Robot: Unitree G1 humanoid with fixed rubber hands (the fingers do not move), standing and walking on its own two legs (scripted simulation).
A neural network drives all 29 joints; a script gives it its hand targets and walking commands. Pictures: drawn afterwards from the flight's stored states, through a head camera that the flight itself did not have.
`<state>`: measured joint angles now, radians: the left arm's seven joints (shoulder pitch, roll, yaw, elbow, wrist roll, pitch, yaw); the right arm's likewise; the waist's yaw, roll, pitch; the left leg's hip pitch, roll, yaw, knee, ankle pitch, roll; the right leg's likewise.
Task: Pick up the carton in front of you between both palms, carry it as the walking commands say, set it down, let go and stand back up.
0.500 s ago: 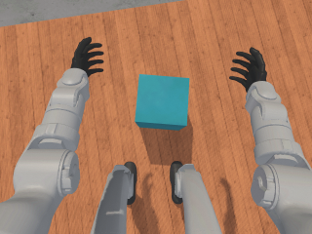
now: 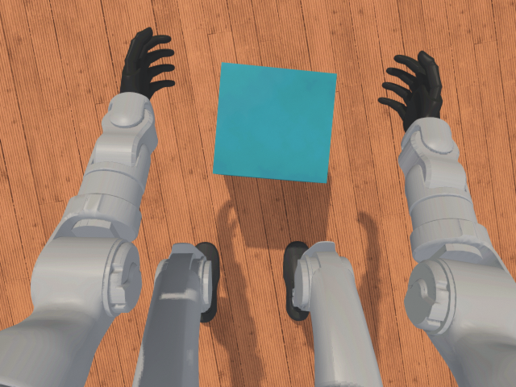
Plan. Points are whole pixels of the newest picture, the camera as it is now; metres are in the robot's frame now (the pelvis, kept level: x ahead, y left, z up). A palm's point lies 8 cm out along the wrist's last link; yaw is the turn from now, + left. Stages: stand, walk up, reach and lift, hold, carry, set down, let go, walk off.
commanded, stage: reach and lift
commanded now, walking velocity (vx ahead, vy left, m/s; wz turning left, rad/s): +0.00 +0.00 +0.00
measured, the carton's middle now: (269, 133) +0.48 -0.04 -0.42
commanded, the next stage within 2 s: none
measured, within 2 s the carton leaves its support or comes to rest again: leaves its support in 1.38 s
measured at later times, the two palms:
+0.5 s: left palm (176, 119) +0.50 +0.15 -0.34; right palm (362, 135) +0.47 -0.22 -0.34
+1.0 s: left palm (188, 117) +0.50 +0.13 -0.35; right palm (348, 134) +0.47 -0.19 -0.34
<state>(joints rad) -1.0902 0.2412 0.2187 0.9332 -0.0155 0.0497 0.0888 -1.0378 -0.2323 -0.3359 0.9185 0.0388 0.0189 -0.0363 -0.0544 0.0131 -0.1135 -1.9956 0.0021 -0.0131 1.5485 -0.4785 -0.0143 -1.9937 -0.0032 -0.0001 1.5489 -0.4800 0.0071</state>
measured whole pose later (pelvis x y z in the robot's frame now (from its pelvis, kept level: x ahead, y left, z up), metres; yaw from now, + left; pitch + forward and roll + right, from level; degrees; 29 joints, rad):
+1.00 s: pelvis -0.05 +0.00 -0.17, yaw -1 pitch +39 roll -1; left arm -1.47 0.33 -0.01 1.20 -0.23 0.01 0.12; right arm -1.39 -0.30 -0.08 1.15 0.26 -0.01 -0.12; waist -0.05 0.01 0.31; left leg -2.29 0.00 -0.02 2.16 -0.54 -0.01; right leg -2.29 0.01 0.00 2.15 -0.54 0.02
